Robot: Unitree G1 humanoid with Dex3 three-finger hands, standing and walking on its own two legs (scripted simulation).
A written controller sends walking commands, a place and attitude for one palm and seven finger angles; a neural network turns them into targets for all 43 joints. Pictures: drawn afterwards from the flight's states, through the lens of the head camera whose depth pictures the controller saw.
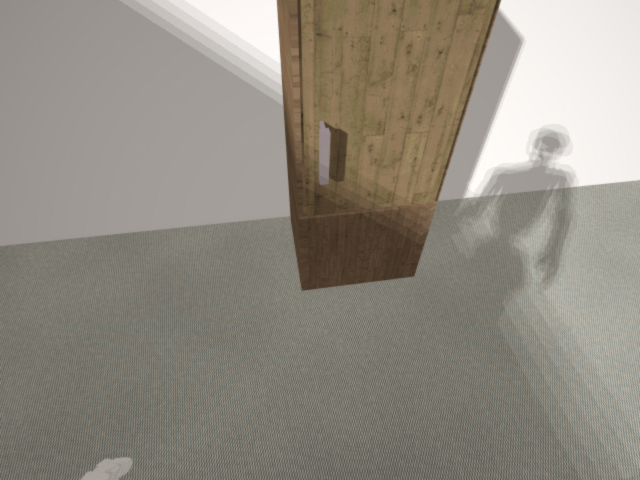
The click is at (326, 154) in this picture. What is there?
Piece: cupboard door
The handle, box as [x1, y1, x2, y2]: [319, 121, 329, 184]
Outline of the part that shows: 319,121 319,182 320,184 328,183 329,130 324,126 323,121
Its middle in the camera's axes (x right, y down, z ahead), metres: +0.00 -0.22 +0.99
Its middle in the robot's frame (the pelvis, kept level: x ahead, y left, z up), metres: +0.88 +0.04 -0.10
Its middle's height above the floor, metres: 0.67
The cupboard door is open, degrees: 0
